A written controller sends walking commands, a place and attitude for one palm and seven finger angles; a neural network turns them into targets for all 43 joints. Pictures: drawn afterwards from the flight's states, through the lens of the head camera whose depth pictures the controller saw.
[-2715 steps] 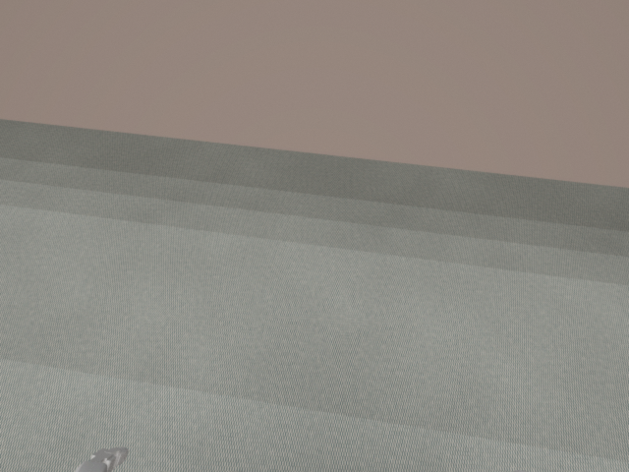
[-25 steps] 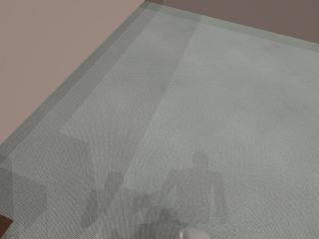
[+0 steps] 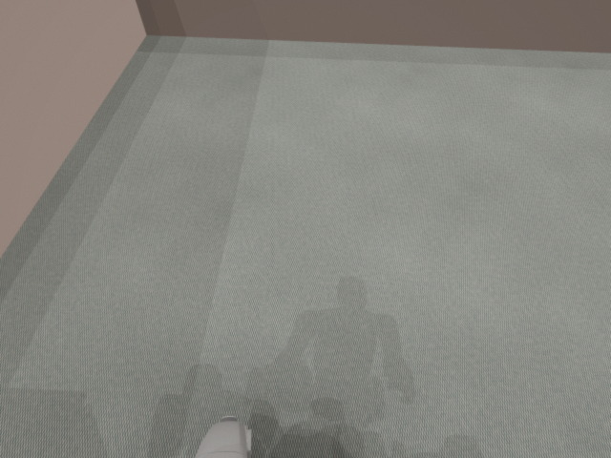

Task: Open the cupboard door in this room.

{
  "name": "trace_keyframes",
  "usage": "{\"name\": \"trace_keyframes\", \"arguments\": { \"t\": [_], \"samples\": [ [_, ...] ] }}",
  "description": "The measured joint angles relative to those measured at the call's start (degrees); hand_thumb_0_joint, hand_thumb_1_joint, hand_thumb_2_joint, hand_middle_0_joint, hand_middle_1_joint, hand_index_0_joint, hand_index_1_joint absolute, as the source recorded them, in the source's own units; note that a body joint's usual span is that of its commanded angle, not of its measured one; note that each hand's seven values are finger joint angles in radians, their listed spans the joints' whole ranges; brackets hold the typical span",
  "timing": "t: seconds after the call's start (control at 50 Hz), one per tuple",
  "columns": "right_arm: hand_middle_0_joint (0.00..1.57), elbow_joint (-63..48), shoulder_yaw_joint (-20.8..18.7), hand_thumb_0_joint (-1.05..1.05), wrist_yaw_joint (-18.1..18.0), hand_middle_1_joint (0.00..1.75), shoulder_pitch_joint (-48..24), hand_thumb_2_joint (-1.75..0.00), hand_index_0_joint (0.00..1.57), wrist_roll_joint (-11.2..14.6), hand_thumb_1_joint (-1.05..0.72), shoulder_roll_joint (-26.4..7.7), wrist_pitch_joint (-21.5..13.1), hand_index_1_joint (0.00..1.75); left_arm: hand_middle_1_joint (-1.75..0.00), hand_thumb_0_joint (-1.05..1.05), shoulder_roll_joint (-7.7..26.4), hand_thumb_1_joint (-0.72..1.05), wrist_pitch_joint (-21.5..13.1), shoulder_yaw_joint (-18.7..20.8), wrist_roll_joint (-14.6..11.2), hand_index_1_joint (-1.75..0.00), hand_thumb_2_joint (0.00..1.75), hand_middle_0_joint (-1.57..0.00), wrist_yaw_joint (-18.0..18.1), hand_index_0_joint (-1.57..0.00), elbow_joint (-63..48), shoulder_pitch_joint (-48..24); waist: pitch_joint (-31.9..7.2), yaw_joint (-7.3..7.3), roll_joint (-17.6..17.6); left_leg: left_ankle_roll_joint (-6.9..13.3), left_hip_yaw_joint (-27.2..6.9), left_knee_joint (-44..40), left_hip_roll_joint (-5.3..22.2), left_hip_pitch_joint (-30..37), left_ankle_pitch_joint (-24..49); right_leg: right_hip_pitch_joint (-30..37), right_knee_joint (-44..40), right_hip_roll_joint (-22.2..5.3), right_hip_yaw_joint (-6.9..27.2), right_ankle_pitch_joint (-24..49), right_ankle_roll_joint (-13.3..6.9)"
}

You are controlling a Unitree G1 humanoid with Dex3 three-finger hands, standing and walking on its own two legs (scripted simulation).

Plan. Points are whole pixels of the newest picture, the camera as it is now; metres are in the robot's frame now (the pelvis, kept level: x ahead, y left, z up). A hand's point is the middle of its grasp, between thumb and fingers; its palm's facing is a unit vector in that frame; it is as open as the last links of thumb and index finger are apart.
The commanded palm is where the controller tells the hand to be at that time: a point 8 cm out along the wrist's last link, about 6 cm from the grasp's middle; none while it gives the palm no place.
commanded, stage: walk to a spot facing it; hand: left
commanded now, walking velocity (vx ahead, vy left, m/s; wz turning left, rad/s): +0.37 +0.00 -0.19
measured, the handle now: out of the picture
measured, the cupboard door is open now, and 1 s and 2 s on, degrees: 39 39 39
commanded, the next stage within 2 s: turn to face it in 0.26 s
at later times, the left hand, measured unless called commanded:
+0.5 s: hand (192, 335) +0.33 +0.22 -0.17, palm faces -0.13 -0.97 -0.18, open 7.4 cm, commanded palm none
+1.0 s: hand (199, 300) +0.40 +0.22 -0.19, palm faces +0.15 -0.97 -0.19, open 7.4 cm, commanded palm none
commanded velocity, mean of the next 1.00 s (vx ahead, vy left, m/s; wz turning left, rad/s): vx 0.08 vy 0.00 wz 0.26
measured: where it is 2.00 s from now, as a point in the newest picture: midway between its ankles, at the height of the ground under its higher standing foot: (325, 396)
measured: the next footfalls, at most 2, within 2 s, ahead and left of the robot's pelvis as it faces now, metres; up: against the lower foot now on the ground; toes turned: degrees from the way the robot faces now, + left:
left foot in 0.22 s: +0.25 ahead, +0.15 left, +0.00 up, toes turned +1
right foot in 0.58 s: +0.35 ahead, -0.13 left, +0.00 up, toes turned -12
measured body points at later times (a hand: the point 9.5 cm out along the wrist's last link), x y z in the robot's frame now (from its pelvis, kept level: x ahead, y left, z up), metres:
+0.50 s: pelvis +0.23 +0.04 +0.00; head +0.27 +0.05 +0.45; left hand +0.34 +0.27 -0.15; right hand +0.20 -0.21 -0.14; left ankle +0.21 +0.15 -0.74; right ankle +0.28 -0.12 -0.70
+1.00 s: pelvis +0.33 +0.02 -0.01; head +0.37 +0.05 +0.44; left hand +0.40 +0.28 -0.17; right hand +0.39 -0.22 -0.15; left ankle +0.32 +0.13 -0.74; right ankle +0.32 -0.12 -0.68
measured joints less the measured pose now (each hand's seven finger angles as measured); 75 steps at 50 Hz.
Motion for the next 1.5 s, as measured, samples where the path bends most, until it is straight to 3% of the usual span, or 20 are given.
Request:
{"name": "trace_keyframes", "arguments": {
  "t": [0.14, 0.2, 0.24, 0.3, 0.36, 0.46, 0.58, 0.62, 0.7, 0.78, 0.82, 0.88, 0.96, 1.04, 1.14, 1.16, 1.22, 1.3, 1.4, 1.5],
  "samples": [
    [0.20, -0.1, -0.1, 0.00, 0.5, 0.30, -4.6, -0.90, 0.19, 0.3, -0.91, 0.2, -0.3, 0.30, -0.29, 0.00, -0.3, 0.92, -1.0, -0.3, 0.1, -0.30, 0.90, -0.20, 0.4, -0.20, 2.9, 6.3, -0.9, 3.80, -0.3, 1.0, 1.4, -12.7, -3.0, 4.1, -0.8, 8.2, -2.8, -0.1, 2.8, -5.0, 1.3],
    [0.20, -0.6, 0.4, 0.00, 0.3, 0.30, -6.3, -0.90, 0.19, 0.1, -0.90, 0.3, -1.3, 0.30, -0.29, 0.00, -0.2, 0.91, -0.8, -0.3, -0.1, -0.30, 0.90, -0.20, 0.7, -0.20, 4.4, 9.3, -0.8, 4.50, -1.3, 2.5, 3.0, -21.1, -5.0, 9.0, 1.0, 9.6, 1.3, -0.9, 4.2, -9.8, 2.4],
    [0.20, -1.3, 0.7, 0.00, -0.2, 0.30, -6.8, -0.90, 0.20, -0.4, -0.90, 0.2, -2.8, 0.30, -0.29, 0.00, -0.5, 0.91, -0.1, -0.3, -0.5, -0.30, 0.90, -0.20, 0.5, -0.20, 5.5, 10.7, -0.8, 4.33, -1.0, 5.4, 3.4, -21.1, -4.7, 10.8, 3.3, 4.4, 16.6, -0.7, 3.8, -13.9, 3.3],
    [0.20, -1.9, 1.4, 0.00, -0.8, 0.30, -5.2, -0.90, 0.20, -0.6, -0.90, 1.0, -3.5, 0.30, -0.29, 0.00, 0.3, 0.91, 1.3, 0.0, -0.1, -0.30, 0.90, -0.20, 0.3, -0.20, 6.3, 9.5, -0.2, 3.87, -2.5, 5.6, 5.8, -19.3, -4.7, 13.8, -2.4, -6.9, 42.6, -2.7, 1.7, -14.4, 4.2],
    [0.20, -0.6, 1.5, 0.00, -1.6, 0.30, -1.9, -0.90, 0.20, -0.4, -0.90, 1.4, -3.8, 0.30, -0.29, 0.01, 0.9, 0.91, 2.4, 0.7, 0.5, -0.30, 0.90, -0.20, -0.6, -0.20, 4.6, 6.1, 0.1, 3.70, -2.3, 4.5, 6.9, -23.6, -4.4, 18.0, -2.7, -15.7, 49.3, -6.0, -0.6, -9.2, 5.8],
    [0.20, 3.6, 0.9, -0.01, -2.4, 0.30, 3.8, -0.90, 0.20, -0.1, -0.93, 0.1, -3.0, 0.30, -0.29, 0.00, 0.8, 0.91, 2.4, 0.4, 0.4, -0.30, 0.90, -0.19, -0.7, -0.19, 0.9, -0.1, 0.9, 1.90, -0.4, 4.4, 7.6, -29.5, -3.5, 24.0, -2.7, -20.2, 32.5, -9.1, -2.1, -3.6, 6.8],
    [0.20, 8.5, 1.1, 0.00, -1.9, 0.30, 12.2, -0.90, 0.20, 0.5, -0.92, 0.0, -0.5, 0.30, -0.29, 0.00, 1.6, 0.91, 0.7, -0.9, 0.6, -0.30, 0.90, -0.19, -0.1, -0.19, -0.6, -5.2, -0.8, -1.87, -1.4, 2.2, 5.3, -23.8, -4.5, 25.8, -9.7, -10.8, 10.6, -9.9, -3.5, 5.3, 6.8],
    [0.20, 9.9, 0.9, 0.00, -1.6, 0.30, 13.1, -0.90, 0.19, 0.8, -0.92, -0.3, 1.1, 0.30, -0.29, 0.00, 0.5, 0.91, 0.4, -1.1, 0.5, -0.30, 0.90, -0.19, 0.5, -0.20, -0.4, -6.9, -1.1, -2.39, -0.1, 2.0, 3.7, -15.6, -3.9, 22.6, -16.1, -10.3, 12.6, -9.8, -5.1, -1.7, 6.8],
    [0.20, 9.9, 0.6, 0.00, -1.5, 0.30, 11.8, -0.90, 0.19, 1.3, -0.91, 0.5, 2.9, 0.30, -0.29, 0.00, -1.5, 0.91, 0.8, -1.5, 0.6, -0.30, 0.90, -0.19, 1.5, -0.20, -1.4, -8.8, 0.4, -3.01, 0.3, 1.7, 2.6, 2.2, -4.6, 14.0, -22.2, -7.1, 12.3, -11.2, -8.7, -2.6, 7.2],
    [0.20, 7.0, 0.6, 0.00, -0.5, 0.30, 9.7, -0.90, 0.19, 1.0, -0.91, 1.9, 3.0, 0.30, -0.29, 0.00, -1.4, 0.90, 2.3, -1.1, 0.6, -0.30, 0.90, -0.20, 1.8, -0.20, -1.4, -7.8, -0.1, -3.20, -2.6, 1.0, 4.9, -5.0, -3.9, 12.2, -14.4, -5.1, 12.3, -13.3, -11.1, -4.2, 8.4],
    [0.20, 4.8, 0.5, 0.00, -0.2, 0.30, 9.5, -0.90, 0.19, 0.6, -0.91, 1.3, 2.0, 0.30, -0.29, 0.00, -1.5, 0.90, 3.2, -0.9, 0.1, -0.30, 0.90, -0.20, 1.5, -0.20, -1.4, -6.8, -0.9, -3.07, -2.1, 1.8, 4.4, -15.0, -3.5, 13.6, -6.3, -6.3, 16.4, -13.9, -12.3, -7.3, 9.0],
    [0.20, 3.7, 0.2, 0.00, -0.8, 0.30, 7.3, -0.90, 0.19, -0.2, -0.91, 1.6, 1.4, 0.30, -0.29, 0.00, -0.3, 0.90, 5.3, -0.3, -0.2, -0.30, 0.90, -0.20, 1.4, -0.20, -0.9, -5.4, -1.4, -2.86, -2.9, 4.8, 4.0, -12.1, -4.5, 11.8, -8.2, -12.2, 30.5, -12.3, -6.3, -17.2, 9.7],
    [0.20, 2.1, 0.3, 0.00, -1.6, 0.30, 6.3, -0.90, 0.20, -0.3, -0.90, 1.9, 0.5, 0.30, -0.29, 0.00, 1.1, 0.90, 6.0, 0.7, -0.1, -0.30, 0.90, -0.20, 1.4, -0.20, 0.0, -4.8, -1.8, -2.13, -2.3, 4.5, 2.0, -17.0, -5.6, 13.6, -6.6, -16.7, 40.5, -9.5, -2.7, -15.2, 10.3],
    [0.20, 1.4, 0.2, 0.00, -1.8, 0.30, 5.1, -0.90, 0.20, -0.3, -0.90, 0.8, 0.7, 0.30, -0.29, 0.00, 1.7, 0.91, 5.5, 0.8, -0.4, -0.30, 0.90, -0.19, 1.5, -0.20, -1.3, -5.2, -0.8, -0.95, -0.5, 4.0, -1.0, -22.3, -6.3, 15.9, -3.6, -16.0, 34.4, -7.8, -1.6, -14.2, 10.8],
    [0.20, 0.9, -1.0, 0.00, -1.4, 0.30, 3.3, -0.90, 0.20, 0.1, -0.90, -2.0, 2.5, 0.30, -0.29, 0.00, 2.0, 0.91, 4.2, 0.5, -0.6, -0.30, 0.90, -0.19, 1.5, -0.20, -3.4, -4.7, -0.3, -0.25, 2.1, 2.0, -5.1, -22.1, -7.0, 16.1, -3.6, -9.2, 15.4, -6.5, -1.6, -6.9, 10.1],
    [0.20, 0.6, -1.3, 0.00, -1.2, 0.30, 3.1, -0.90, 0.20, 0.4, -0.90, -2.4, 2.9, 0.30, -0.29, 0.00, 2.4, 0.91, 3.6, 0.5, -0.3, -0.30, 0.90, -0.19, 1.5, -0.20, -4.0, -4.1, -0.6, 0.06, 1.7, 2.1, -5.2, -19.9, -7.7, 15.2, -5.1, -7.8, 11.2, -7.1, -1.4, -4.1, 8.8],
    [0.20, 0.7, -2.6, 0.00, -0.8, 0.30, 0.8, -0.90, 0.20, 0.6, -0.90, -4.7, 4.3, 0.30, -0.29, 0.00, 1.4, 0.90, 3.1, 0.0, 0.3, -0.30, 0.90, -0.19, 2.1, -0.20, -4.1, -3.6, 0.4, 0.29, 3.1, 2.1, -4.8, -2.4, -8.3, 9.7, -15.9, -7.2, 13.0, -8.1, -4.1, -4.8, 5.6],
    [0.20, 0.1, -3.0, 0.00, 0.0, 0.30, -2.1, -0.90, 0.19, 0.5, -0.91, -5.9, 5.2, 0.30, -0.29, 0.00, 0.5, 0.90, 3.3, -0.4, 0.3, -0.30, 0.90, -0.20, 2.4, -0.20, -3.9, -1.5, 1.2, 0.56, 2.0, 0.7, -1.2, 9.8, -7.5, 6.2, -14.7, -4.5, 9.2, -10.0, -6.5, -3.7, 5.1],
    [0.20, -1.2, -2.4, 0.00, 0.6, 0.30, -5.2, -0.90, 0.19, 0.8, -0.91, -5.3, 5.1, 0.30, -0.29, 0.00, -0.1, 0.90, 3.0, -1.0, 0.6, -0.30, 0.90, -0.20, 2.0, -0.20, -3.4, 0.4, 2.5, 1.21, -0.2, -0.2, 1.5, -0.3, -6.6, 9.4, -13.8, -2.9, 6.5, -11.7, -9.8, -2.8, 5.1],
    [0.20, -2.2, -1.3, 0.00, 0.8, 0.30, -7.4, -0.90, 0.19, 1.1, -0.91, -4.1, 4.5, 0.30, -0.29, 0.00, 0.2, 0.90, 3.0, -0.9, 0.7, -0.30, 0.90, -0.20, 1.6, -0.20, -2.9, 1.5, 3.8, 2.57, -1.6, 0.7, 3.8, -14.2, -6.9, 15.1, -12.0, -3.3, 9.7, -13.2, -13.4, -4.9, 5.9]
  ]
}}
